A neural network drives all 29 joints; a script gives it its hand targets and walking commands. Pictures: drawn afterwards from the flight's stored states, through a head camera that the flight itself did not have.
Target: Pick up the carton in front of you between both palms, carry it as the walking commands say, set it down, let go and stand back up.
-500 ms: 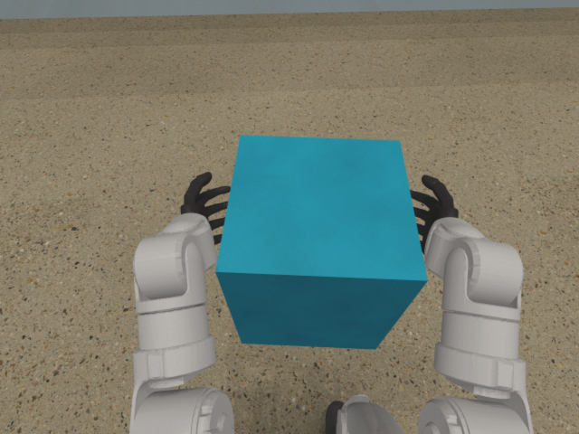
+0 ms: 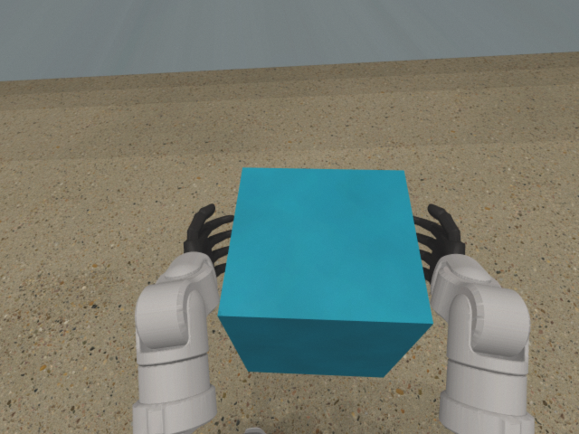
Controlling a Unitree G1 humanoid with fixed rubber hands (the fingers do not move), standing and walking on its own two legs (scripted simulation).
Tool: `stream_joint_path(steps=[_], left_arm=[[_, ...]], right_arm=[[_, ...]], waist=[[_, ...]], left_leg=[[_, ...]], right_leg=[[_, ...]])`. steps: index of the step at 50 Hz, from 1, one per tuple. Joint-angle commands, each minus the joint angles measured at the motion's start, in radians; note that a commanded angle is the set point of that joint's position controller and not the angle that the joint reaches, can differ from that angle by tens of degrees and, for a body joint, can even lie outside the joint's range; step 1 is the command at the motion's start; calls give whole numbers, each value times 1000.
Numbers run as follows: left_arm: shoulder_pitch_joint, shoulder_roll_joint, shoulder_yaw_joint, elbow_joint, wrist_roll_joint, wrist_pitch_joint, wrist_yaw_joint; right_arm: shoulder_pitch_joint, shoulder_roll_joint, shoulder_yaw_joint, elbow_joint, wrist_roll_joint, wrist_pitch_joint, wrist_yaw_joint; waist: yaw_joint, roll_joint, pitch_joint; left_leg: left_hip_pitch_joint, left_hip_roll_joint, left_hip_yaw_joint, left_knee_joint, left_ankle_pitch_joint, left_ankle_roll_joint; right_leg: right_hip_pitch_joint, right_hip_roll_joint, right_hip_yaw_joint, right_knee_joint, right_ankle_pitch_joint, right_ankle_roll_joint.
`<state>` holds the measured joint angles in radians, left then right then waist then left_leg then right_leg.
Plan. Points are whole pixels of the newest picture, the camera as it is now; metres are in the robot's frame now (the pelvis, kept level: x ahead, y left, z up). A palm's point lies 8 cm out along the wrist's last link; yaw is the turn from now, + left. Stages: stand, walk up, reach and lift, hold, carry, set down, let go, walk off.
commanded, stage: carry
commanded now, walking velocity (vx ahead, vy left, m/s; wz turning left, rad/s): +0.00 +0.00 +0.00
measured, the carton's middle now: (318, 280) +0.33 +0.00 +0.04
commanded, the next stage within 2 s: hold in 1.68 s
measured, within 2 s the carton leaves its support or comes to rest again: neither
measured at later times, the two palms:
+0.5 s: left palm (220, 195) +0.44 +0.15 +0.11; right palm (425, 198) +0.43 -0.15 +0.10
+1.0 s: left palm (235, 205) +0.45 +0.14 +0.07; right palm (424, 206) +0.45 -0.16 +0.06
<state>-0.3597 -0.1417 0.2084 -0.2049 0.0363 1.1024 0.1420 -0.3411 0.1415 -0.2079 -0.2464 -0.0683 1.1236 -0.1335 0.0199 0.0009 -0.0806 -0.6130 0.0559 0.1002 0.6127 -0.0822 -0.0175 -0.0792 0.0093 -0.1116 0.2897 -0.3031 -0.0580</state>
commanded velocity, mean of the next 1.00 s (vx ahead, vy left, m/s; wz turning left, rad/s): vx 0.00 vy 0.00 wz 0.00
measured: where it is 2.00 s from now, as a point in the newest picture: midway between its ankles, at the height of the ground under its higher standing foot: outside the picture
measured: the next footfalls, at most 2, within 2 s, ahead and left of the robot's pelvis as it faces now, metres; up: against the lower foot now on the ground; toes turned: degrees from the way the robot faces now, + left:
left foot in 0.08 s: +0.22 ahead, +0.10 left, +0.00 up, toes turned -6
right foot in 0.34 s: +0.21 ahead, -0.10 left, +0.00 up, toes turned +2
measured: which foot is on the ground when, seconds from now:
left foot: up 0.00-0.06, down 0.08-1.00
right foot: down 0.00-0.10, up 0.12-0.32, down 0.34-1.00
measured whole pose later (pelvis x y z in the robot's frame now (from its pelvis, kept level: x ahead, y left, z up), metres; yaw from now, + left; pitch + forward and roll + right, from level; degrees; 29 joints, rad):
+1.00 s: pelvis +0.19 -0.01 -0.01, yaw -1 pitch +2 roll +0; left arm -0.11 -0.13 0.09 -0.18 0.14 1.10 0.07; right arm -0.12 0.13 -0.09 -0.18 -0.15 1.10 -0.06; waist 0.00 0.00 -0.16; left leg -0.27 0.06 0.16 0.53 -0.29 0.00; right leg -0.26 -0.03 -0.13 0.53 -0.31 -0.02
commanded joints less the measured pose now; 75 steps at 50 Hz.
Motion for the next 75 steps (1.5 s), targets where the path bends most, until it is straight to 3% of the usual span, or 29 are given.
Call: stream_joint_path(steps=[1,2,3,4,5,6,7,9,10,12,15,17,18,20,24,28,34,40,50,66,71,75], left_arm=[[-372,-810,-720,-74,-262,53,-165],[-340,-806,-724,-92,-256,61,-169],[-316,-800,-731,-109,-252,69,-174],[-299,-804,-740,-118,-255,76,-179],[-303,-817,-756,-147,-271,88,-183],[-276,-829,-770,-170,-283,99,-188],[-259,-858,-789,-202,-296,99,-197],[-276,-922,-825,-253,-316,88,-212],[-270,-956,-835,-269,-327,81,-215],[-209,-979,-846,-301,-325,69,-216],[-150,-949,-852,-338,-306,69,-210],[-127,-902,-839,-349,-295,85,-208],[-127,-874,-830,-345,-290,95,-207],[-129,-826,-811,-314,-283,115,-205],[-87,-752,-762,-216,-257,142,-196],[-126,-779,-759,-200,-273,146,-195],[-171,-830,-785,-227,-291,129,-201],[-170,-808,-780,-160,-250,82,-224],[-198,-772,-706,-23,-160,-61,-258],[-325,-796,-496,359,0,-404,-321],[-383,-858,-502,414,2,-479,-343],[-372,-893,-549,376,-22,-467,-349]], right_arm=[[-419,841,762,-46,282,33,127],[-390,845,772,-60,290,41,135],[-361,844,778,-75,291,48,143],[-335,832,775,-90,289,57,150],[-322,836,768,-93,291,63,155],[-253,855,769,-70,298,64,160],[-212,880,771,-104,306,59,168],[-212,961,779,-166,316,48,184],[-218,982,789,-197,324,44,190],[-185,995,803,-241,334,40,201],[-152,951,816,-279,342,45,212],[-131,904,816,-278,337,56,214],[-133,876,814,-277,331,65,213],[-138,829,808,-265,321,90,208],[-125,751,778,-198,298,123,190],[-160,780,776,-179,306,130,185],[-187,833,790,-187,314,112,189],[-185,815,782,-117,275,65,211],[-214,782,708,22,187,-79,246],[-341,806,493,405,23,-420,310],[-392,866,501,458,18,-495,332],[-380,902,550,422,45,-485,337]], waist=[[11,-155,-248],[-1,-147,-260],[-13,-129,-282],[-18,-73,-319],[-31,122,-442],[-39,214,-489],[-38,175,-466],[-29,95,-407],[-26,109,-380],[-25,130,-393],[-22,121,-395],[-22,97,-351],[-22,69,-314],[-26,-26,-237],[-26,-33,-223],[-25,-31,-242],[-23,-15,-271],[-22,-9,-266],[-21,-5,-231],[-19,-4,-239],[-19,-3,-263],[-21,-1,-284]], left_leg=[[129,-88,115,-177,131,-5],[262,-102,145,-260,201,-2],[431,-74,135,-323,313,5],[628,54,23,-283,570,21],[954,323,-240,-101,1105,159],[1015,383,-355,-136,1151,271],[921,369,-324,-199,990,275],[748,300,-221,-283,617,197],[662,262,-168,-321,481,169],[588,229,-103,-336,324,148],[512,191,-29,-296,199,128],[423,148,-15,-275,18,83],[400,131,-8,-263,-55,58],[404,111,-21,-231,1,33],[413,118,-28,-135,216,22],[413,110,-24,-104,217,16],[427,106,-28,-91,195,23],[428,105,-37,-98,165,29],[417,107,-47,-148,46,35],[406,104,-51,-174,-46,34],[417,105,-54,-171,-39,36],[425,107,-53,-164,-10,36]], right_leg=[[223,-163,15,113,897,-21],[172,-150,-20,198,891,4],[85,-139,-36,282,810,43],[-56,-126,-28,385,581,83],[-314,-80,8,602,97,112],[-439,6,55,732,-286,115],[-450,-18,109,755,-314,106],[-386,-89,131,548,-265,89],[-324,-83,105,425,-236,92],[-208,-51,54,313,-143,89],[-102,-64,4,152,93,90],[-37,-108,22,85,218,97],[-61,-165,80,84,224,93],[-133,-199,98,127,287,71],[-132,-188,88,170,503,58],[-121,-186,86,199,575,53],[-115,-178,86,217,542,41],[-119,-171,87,213,479,34],[-142,-164,93,165,315,27],[-159,-161,100,135,202,24],[-150,-160,100,140,205,23],[-141,-161,97,151,227,22]])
